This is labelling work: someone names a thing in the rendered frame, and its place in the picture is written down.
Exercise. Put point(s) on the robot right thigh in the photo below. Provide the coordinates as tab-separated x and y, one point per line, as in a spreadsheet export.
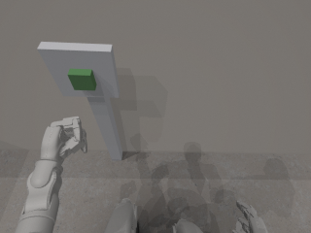
185	227

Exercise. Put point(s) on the robot right hand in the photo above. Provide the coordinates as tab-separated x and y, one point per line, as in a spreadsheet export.
254	224

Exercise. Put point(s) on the panel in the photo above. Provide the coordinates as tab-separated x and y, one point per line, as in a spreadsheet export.
61	57

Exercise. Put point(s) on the robot left forearm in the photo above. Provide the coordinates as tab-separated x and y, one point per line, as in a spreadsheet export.
41	205

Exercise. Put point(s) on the robot left shin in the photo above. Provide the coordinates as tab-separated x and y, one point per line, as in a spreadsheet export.
125	200

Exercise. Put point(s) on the robot left hand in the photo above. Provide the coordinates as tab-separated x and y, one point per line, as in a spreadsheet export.
54	139

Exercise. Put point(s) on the button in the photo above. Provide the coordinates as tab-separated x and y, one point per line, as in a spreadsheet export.
82	79

